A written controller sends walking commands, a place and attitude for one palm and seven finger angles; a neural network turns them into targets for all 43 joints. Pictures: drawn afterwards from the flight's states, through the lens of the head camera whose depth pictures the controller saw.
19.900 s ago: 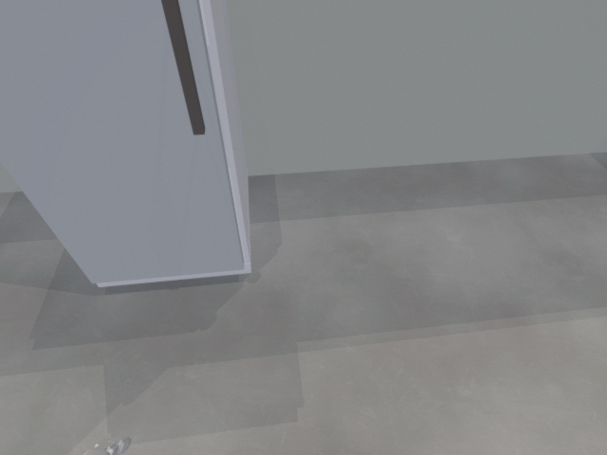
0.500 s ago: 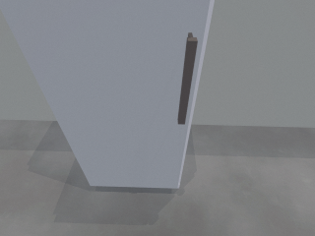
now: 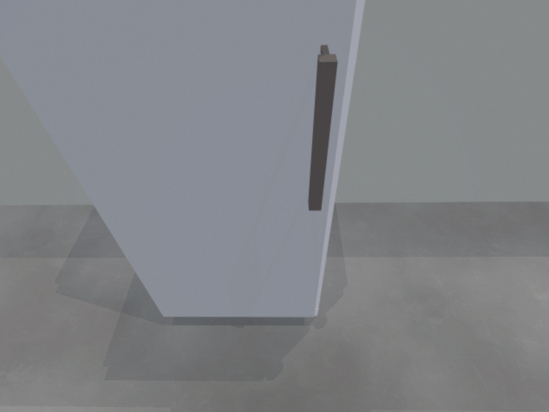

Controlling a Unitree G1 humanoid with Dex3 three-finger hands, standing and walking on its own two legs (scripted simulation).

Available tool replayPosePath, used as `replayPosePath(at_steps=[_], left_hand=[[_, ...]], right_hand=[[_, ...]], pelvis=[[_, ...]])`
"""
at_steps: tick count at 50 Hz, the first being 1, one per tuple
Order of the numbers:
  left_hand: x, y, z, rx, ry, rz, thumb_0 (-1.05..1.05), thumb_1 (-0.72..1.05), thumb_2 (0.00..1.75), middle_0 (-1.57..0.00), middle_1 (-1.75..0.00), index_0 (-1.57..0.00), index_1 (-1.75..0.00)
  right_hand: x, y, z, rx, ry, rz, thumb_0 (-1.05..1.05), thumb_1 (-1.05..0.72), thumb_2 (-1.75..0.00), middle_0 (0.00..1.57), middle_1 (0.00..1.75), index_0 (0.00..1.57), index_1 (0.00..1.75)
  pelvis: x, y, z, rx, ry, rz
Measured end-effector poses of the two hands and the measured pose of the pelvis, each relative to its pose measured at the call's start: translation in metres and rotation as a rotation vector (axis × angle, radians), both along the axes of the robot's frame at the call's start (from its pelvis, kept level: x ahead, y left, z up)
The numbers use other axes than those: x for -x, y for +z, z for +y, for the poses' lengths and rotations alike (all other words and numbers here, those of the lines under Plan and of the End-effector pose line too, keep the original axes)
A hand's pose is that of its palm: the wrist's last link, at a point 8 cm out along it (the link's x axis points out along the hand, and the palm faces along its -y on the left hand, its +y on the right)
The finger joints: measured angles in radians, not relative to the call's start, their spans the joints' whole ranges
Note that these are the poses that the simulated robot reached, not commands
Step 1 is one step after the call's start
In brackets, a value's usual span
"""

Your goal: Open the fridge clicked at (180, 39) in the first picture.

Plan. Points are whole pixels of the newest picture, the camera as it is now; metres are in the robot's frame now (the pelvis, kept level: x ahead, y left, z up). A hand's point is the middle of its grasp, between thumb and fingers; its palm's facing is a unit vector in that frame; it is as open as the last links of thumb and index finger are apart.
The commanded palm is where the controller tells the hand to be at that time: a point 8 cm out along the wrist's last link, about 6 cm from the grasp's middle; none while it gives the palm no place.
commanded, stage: shuffle to correct the standing spot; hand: right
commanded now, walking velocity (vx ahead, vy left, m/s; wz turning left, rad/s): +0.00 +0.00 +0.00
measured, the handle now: (318, 138) +0.54 -0.05 +0.12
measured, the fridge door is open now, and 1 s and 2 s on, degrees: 0 0 0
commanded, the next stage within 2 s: come to a stop and stand still in 0.84 s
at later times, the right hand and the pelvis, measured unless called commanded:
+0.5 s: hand out of the picture -0.05 -0.12 -0.18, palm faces +0.05 +0.99 -0.14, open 7.4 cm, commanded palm none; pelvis +0.02 +0.04 +0.00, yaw +0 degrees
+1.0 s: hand out of the picture +0.14 -0.11 -0.17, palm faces -0.02 +0.98 -0.17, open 7.3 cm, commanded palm none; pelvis +0.08 +0.08 +0.01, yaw +1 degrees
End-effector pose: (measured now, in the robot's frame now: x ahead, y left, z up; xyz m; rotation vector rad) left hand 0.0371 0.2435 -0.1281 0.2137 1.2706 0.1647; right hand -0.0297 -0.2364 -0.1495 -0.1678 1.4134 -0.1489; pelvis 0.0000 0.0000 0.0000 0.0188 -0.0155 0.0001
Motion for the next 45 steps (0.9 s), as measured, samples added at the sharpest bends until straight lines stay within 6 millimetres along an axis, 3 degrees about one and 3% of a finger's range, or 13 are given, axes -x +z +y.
replayPosePath(at_steps=[10,14,24,28,33,37,45], left_hand=[[0.000,-0.004,-0.002,0.017,0.013,0.002,0.00,0.91,0.90,-0.20,-0.30,-0.20,-0.30],[0.010,-0.009,-0.005,0.044,0.035,0.028,0.00,0.91,0.90,-0.20,-0.30,-0.20,-0.30],[0.033,-0.014,0.017,0.056,0.068,0.123,0.00,0.91,0.90,-0.20,-0.30,-0.20,-0.30],[0.022,-0.011,0.020,0.043,0.056,0.137,0.00,0.91,0.90,-0.20,-0.30,-0.20,-0.30],[-0.010,-0.012,0.021,-0.003,0.032,0.108,0.01,0.93,0.90,-0.20,-0.30,-0.20,-0.30],[-0.026,-0.008,0.019,-0.017,0.068,0.037,0.01,0.93,0.90,-0.20,-0.30,-0.20,-0.30],[-0.004,0.004,0.015,0.035,0.107,0.117,0.00,0.91,0.90,-0.20,-0.30,-0.20,-0.30]], right_hand=[[-0.008,0.002,0.005,0.005,0.006,-0.008,0.00,-0.91,-0.90,0.20,0.30,0.20,0.30],[-0.003,0.002,0.019,-0.013,0.005,0.020,0.00,-0.91,-0.90,0.20,0.30,0.20,0.30],[0.026,0.001,0.066,-0.056,-0.057,0.097,0.00,-0.91,-0.90,0.20,0.30,0.20,0.30],[0.031,-0.006,0.081,-0.089,-0.087,0.127,0.00,-0.91,-0.90,0.20,0.30,0.20,0.30],[0.024,-0.019,0.091,-0.137,-0.109,0.159,0.00,-0.91,-0.90,0.20,0.30,0.20,0.30],[-0.002,-0.022,0.088,-0.155,-0.053,0.177,0.00,-0.91,-0.90,0.20,0.30,0.20,0.30],[-0.113,-0.004,0.071,-0.086,0.010,-0.035,0.00,-0.91,-0.90,0.20,0.30,0.20,0.30]], pelvis=[[-0.003,0.001,0.004,0.013,0.003,0.006],[-0.004,0.000,0.010,0.020,0.009,0.017],[-0.015,-0.001,0.038,0.009,0.008,0.025],[-0.028,-0.004,0.044,-0.009,-0.013,0.023],[-0.047,-0.013,0.040,-0.021,-0.021,0.021],[-0.058,-0.012,0.038,-0.001,0.022,0.009],[-0.072,0.007,0.054,-0.018,0.021,0.019]])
